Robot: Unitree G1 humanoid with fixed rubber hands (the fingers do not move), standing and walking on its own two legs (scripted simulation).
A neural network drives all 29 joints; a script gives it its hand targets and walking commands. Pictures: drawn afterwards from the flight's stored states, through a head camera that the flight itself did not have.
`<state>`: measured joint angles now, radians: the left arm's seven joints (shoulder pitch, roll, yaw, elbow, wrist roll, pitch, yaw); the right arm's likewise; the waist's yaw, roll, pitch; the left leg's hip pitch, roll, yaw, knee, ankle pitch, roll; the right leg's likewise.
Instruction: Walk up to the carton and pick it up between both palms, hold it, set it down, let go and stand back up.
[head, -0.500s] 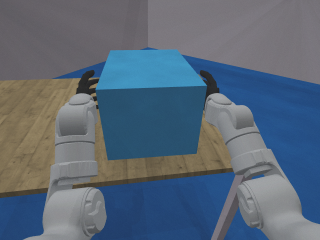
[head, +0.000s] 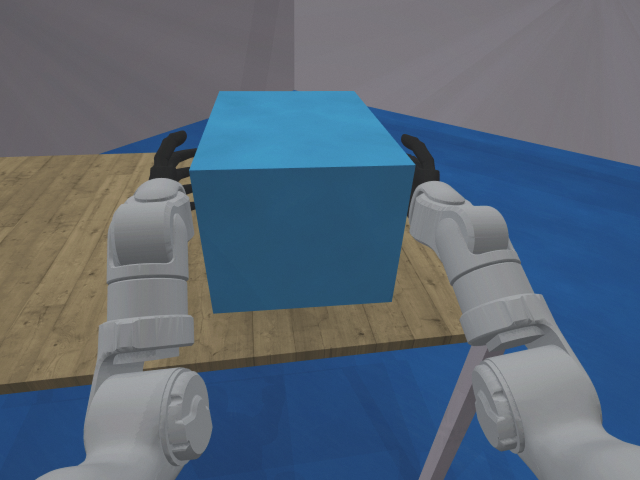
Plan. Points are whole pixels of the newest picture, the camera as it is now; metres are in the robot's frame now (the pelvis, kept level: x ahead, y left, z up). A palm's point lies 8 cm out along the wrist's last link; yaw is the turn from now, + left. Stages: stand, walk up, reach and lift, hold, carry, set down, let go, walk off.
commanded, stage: hold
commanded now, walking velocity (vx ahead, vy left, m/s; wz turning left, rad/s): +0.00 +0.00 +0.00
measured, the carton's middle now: (295, 184) +0.43 +0.01 +0.24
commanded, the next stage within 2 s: none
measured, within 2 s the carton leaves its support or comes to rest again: neither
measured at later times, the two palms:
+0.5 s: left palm (167, 197) +0.37 +0.15 +0.26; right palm (421, 195) +0.37 -0.14 +0.26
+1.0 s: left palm (167, 206) +0.36 +0.15 +0.25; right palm (420, 200) +0.37 -0.14 +0.25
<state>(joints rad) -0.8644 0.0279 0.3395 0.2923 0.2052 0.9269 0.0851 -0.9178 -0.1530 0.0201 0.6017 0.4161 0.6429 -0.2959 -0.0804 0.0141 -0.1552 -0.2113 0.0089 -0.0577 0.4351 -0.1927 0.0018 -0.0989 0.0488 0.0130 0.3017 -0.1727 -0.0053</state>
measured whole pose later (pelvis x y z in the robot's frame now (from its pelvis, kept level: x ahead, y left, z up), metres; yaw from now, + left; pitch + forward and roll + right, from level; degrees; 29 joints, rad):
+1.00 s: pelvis +0.00 +0.00 +0.00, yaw +0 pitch -2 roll -2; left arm -0.80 0.02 0.33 0.25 0.19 0.93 0.09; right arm -0.89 -0.16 0.05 0.56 0.42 0.67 -0.30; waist -0.08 0.01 -0.16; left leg -0.21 0.01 -0.06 0.45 -0.20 0.00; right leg -0.09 0.06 0.02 0.30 -0.17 -0.01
